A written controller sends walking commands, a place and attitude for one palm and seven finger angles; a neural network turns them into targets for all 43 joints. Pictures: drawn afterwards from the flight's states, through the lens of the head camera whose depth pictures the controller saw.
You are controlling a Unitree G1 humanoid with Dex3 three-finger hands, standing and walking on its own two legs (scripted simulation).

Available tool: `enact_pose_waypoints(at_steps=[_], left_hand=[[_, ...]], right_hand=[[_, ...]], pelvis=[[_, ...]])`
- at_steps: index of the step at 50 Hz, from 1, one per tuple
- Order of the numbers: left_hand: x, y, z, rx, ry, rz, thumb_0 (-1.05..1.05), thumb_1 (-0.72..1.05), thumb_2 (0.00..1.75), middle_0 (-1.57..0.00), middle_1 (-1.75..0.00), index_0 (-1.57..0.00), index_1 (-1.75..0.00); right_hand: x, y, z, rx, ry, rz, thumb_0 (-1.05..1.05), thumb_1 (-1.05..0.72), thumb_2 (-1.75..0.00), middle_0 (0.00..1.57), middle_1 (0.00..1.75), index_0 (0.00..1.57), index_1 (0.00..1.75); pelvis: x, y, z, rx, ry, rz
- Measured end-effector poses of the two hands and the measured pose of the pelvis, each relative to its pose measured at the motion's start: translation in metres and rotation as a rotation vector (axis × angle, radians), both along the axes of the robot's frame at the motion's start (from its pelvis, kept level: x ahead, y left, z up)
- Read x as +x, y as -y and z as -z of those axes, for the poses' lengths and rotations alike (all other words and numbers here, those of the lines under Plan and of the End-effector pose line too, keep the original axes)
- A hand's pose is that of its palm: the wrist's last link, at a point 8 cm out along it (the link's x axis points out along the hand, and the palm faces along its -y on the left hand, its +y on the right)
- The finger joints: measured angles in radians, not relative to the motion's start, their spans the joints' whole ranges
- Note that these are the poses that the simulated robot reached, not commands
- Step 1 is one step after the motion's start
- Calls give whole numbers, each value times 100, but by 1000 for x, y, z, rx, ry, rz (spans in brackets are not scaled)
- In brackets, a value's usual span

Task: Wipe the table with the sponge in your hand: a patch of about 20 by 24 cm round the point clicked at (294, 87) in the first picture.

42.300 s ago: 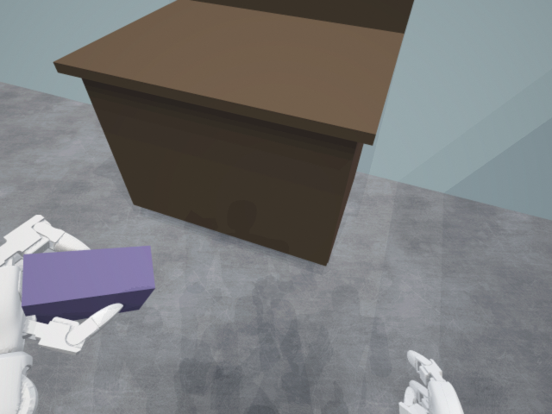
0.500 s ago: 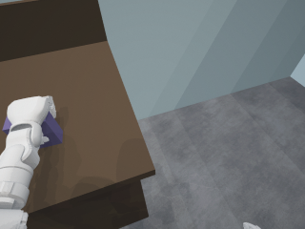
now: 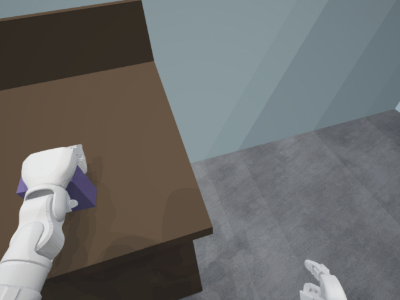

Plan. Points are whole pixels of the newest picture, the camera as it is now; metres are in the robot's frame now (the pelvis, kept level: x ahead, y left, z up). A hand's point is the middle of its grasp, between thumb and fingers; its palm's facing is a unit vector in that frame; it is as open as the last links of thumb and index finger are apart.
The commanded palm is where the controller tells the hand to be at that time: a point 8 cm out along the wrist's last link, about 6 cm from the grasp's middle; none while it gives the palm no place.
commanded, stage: wipe back along the middle lane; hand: left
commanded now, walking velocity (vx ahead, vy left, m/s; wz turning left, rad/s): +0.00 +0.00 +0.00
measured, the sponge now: (65, 194) +0.29 +0.34 +0.04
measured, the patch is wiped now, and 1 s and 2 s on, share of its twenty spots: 0.25 0.50 0.60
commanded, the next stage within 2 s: slide across to the third lane in 0.68 s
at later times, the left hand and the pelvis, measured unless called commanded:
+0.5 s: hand (60, 207) +0.24 +0.30 +0.09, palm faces +0.05 -0.01 -1.00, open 9.3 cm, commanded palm +0.20 +0.29 +0.11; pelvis -0.01 -0.01 +0.00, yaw +0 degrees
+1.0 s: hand (64, 216) +0.22 +0.28 +0.09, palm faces +0.04 -0.02 -1.00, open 9.3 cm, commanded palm +0.19 +0.26 +0.13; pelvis +0.00 -0.02 +0.00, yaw +0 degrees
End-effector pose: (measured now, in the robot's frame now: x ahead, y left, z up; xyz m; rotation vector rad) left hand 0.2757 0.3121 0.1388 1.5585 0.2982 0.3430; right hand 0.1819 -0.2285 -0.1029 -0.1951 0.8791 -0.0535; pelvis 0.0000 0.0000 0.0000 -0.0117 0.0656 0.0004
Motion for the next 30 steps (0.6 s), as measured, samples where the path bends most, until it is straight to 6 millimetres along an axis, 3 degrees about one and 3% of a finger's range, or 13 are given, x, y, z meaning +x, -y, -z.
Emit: enact_pose_waypoints(at_steps=[15, 30], left_hand=[[-40, 12, 0, -23, 26, -5, 4, -43, 109, -71, -147, -77, -148], [-61, 24, 0, -29, 21, -41, 4, -43, 108, -71, -147, -77, -148]], right_hand=[[6, 5, -7, -5, 38, -12, 1, -91, -90, 20, 30, 20, 30], [12, 5, -9, 4, 75, -29, 1, -91, -90, 20, 30, 20, 29]], pelvis=[[-2, 5, -1, 3, 35, 7], [-7, 13, -2, 9, 61, 7]])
